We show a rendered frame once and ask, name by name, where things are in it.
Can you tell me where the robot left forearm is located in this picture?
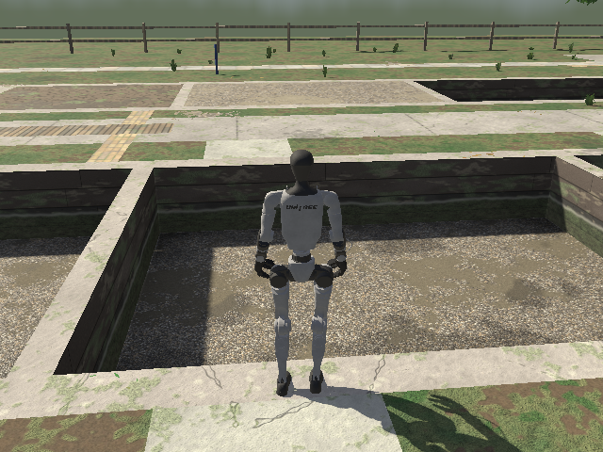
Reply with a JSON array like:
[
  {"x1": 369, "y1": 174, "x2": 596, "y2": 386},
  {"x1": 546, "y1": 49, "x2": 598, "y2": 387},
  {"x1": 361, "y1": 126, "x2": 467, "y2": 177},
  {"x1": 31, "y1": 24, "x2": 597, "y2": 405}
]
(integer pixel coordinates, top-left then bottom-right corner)
[{"x1": 255, "y1": 229, "x2": 270, "y2": 263}]

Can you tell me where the left robot upper arm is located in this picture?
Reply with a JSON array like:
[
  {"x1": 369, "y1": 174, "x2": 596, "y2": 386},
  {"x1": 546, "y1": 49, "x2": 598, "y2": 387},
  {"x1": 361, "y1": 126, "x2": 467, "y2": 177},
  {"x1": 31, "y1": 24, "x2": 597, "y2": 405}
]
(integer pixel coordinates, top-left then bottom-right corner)
[{"x1": 259, "y1": 190, "x2": 282, "y2": 243}]

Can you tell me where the right robot upper arm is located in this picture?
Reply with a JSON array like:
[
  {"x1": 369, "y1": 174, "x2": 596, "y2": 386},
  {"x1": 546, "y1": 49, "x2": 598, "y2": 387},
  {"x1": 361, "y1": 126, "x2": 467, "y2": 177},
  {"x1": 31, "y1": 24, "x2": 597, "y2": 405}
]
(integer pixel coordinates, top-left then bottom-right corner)
[{"x1": 321, "y1": 190, "x2": 344, "y2": 242}]

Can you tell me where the robot right shin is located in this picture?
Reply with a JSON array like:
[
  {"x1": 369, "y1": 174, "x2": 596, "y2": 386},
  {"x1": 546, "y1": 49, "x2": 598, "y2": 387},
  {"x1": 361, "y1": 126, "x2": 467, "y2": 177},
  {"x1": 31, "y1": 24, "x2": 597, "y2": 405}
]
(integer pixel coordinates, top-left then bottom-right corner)
[{"x1": 312, "y1": 318, "x2": 327, "y2": 380}]

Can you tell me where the robot right hand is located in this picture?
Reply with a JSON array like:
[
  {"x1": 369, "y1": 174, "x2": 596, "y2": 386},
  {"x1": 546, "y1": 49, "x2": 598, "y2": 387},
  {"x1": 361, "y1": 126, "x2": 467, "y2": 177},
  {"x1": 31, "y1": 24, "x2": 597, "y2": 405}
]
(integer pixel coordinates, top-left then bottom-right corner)
[{"x1": 327, "y1": 258, "x2": 347, "y2": 278}]

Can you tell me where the robot left hand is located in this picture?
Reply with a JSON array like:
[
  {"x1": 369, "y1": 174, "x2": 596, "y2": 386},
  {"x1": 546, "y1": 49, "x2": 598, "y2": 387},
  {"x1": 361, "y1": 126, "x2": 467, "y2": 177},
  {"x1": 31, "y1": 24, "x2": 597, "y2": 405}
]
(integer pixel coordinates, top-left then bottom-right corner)
[{"x1": 254, "y1": 259, "x2": 275, "y2": 279}]

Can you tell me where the robot right forearm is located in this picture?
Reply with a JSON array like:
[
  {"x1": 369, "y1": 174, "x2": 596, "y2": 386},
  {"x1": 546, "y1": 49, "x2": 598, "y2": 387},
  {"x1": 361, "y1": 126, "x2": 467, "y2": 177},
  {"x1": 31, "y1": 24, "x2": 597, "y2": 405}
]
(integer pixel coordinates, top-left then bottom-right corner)
[{"x1": 333, "y1": 229, "x2": 347, "y2": 262}]

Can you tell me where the humanoid robot head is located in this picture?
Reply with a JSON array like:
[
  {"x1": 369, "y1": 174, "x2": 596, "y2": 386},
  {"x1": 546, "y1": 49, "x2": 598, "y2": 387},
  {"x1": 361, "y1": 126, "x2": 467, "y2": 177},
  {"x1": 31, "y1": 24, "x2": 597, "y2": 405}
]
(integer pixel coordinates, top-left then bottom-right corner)
[{"x1": 285, "y1": 150, "x2": 318, "y2": 196}]

